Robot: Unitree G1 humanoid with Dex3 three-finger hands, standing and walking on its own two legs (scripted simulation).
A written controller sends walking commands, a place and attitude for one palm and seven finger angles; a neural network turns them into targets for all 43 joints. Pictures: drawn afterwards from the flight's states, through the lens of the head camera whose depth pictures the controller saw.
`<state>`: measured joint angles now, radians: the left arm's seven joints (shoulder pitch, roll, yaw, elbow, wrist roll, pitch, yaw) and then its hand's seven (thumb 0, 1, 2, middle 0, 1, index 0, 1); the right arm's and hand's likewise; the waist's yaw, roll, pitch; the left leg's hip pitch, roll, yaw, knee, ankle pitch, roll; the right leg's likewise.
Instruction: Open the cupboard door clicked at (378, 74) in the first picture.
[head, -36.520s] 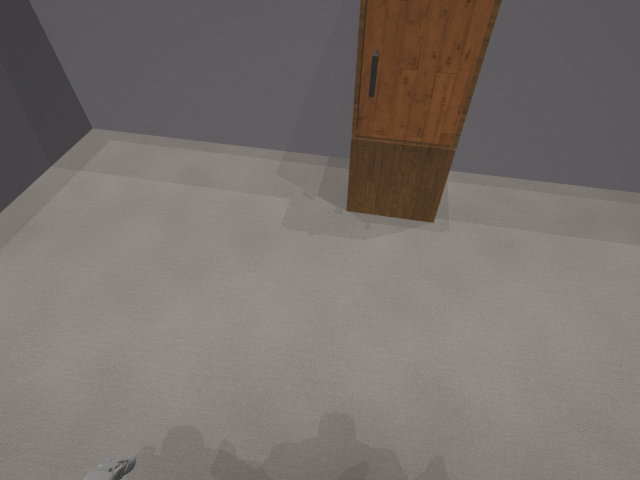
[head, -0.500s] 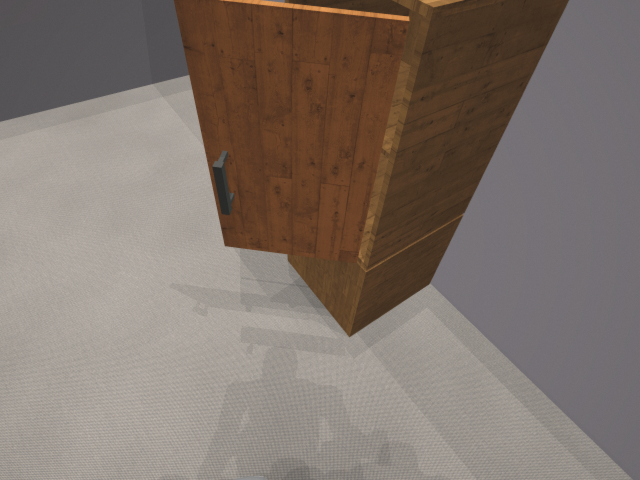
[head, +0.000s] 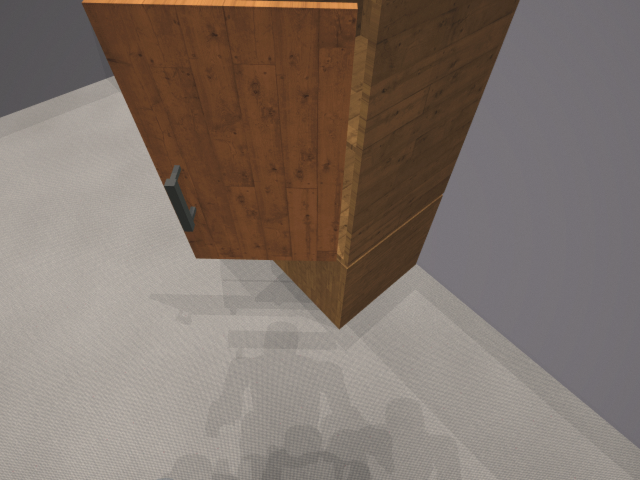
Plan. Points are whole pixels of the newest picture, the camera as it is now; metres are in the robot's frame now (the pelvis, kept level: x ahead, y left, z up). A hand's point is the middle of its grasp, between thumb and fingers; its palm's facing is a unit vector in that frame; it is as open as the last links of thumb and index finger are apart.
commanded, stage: come to a stop and stand still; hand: left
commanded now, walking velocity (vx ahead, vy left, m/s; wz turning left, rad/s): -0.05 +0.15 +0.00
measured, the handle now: (182, 199) +0.60 +0.29 -0.10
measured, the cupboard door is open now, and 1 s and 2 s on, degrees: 48 48 48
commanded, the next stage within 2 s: look again from close up in 1.64 s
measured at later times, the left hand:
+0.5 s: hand out of the picture -0.01 +0.20 -0.18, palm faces +0.09 -0.97 -0.21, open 7.4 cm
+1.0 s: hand out of the picture +0.03 +0.20 -0.18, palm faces +0.01 -0.98 -0.18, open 7.3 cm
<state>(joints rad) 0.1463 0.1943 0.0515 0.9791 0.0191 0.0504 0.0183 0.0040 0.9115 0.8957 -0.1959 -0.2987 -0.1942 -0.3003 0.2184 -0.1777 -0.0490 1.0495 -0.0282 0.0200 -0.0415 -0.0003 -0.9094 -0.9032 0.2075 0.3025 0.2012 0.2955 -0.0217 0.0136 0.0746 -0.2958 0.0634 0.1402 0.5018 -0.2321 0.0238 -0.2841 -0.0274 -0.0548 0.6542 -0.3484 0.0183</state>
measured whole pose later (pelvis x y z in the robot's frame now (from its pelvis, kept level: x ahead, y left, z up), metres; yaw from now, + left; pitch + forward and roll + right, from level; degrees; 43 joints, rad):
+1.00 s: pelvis +0.02 +0.02 +0.00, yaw -1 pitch +0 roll +0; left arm 0.23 0.18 0.01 1.13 0.01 0.01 0.03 0.01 0.92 0.90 -0.20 -0.30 -0.20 -0.30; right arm 0.28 -0.15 -0.01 1.14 -0.02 -0.01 -0.04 0.00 -0.91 -0.90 0.20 0.30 0.20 0.30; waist 0.00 -0.03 0.04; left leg -0.13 -0.01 0.07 0.42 -0.29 0.03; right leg -0.11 -0.07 -0.02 0.42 -0.30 0.05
